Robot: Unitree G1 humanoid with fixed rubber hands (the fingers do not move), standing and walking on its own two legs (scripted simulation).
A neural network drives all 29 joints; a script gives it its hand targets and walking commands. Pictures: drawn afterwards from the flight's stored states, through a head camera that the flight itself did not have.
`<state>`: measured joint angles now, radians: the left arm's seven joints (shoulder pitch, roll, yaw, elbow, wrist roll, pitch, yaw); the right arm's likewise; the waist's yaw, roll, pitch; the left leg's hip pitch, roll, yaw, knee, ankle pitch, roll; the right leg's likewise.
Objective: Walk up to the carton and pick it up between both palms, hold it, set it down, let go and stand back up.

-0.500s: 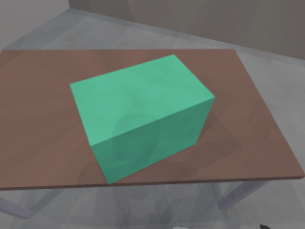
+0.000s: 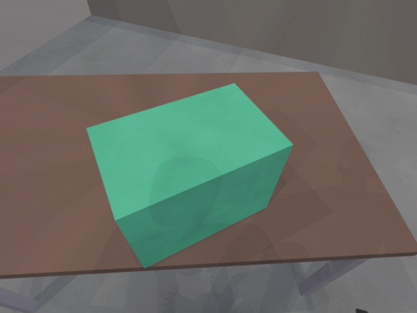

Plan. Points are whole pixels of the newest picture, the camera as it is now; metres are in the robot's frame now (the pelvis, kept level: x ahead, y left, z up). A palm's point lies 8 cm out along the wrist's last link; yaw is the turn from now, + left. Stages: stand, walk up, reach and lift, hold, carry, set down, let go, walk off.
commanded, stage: walk up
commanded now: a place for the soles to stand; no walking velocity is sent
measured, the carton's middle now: (190, 173) +0.40 +0.03 +0.01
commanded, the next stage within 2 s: none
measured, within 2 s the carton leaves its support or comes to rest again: neither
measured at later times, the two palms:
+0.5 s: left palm out of the picture +0.10 +0.32 -0.11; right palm out of the picture +0.07 -0.31 -0.09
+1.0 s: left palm out of the picture +0.07 +0.32 -0.10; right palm out of the picture +0.06 -0.31 -0.10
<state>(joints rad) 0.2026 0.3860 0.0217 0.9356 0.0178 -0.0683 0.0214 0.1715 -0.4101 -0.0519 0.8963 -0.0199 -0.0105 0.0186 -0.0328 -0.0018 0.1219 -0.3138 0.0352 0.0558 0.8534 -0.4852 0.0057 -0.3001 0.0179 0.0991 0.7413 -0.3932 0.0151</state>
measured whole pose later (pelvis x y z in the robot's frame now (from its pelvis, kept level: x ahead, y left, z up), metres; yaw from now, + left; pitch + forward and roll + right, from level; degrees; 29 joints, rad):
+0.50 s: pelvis +0.01 +0.02 +0.00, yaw +0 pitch -5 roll -1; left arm 0.20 0.38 0.02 0.92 0.00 -0.05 0.04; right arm 0.20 -0.41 -0.05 0.90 -0.02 -0.01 0.01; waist -0.03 -0.01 0.12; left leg -0.27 0.03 0.06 0.78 -0.41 0.03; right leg -0.31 0.04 0.10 0.72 -0.30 0.02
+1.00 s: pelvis -0.01 +0.01 +0.00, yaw +0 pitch -5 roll +1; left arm 0.20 0.38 0.02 0.95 0.01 -0.04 0.02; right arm 0.19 -0.41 -0.05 0.90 -0.02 -0.01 0.01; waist -0.03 0.00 0.12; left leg -0.26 0.01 0.06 0.69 -0.35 0.02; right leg -0.29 0.02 0.10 0.70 -0.33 0.01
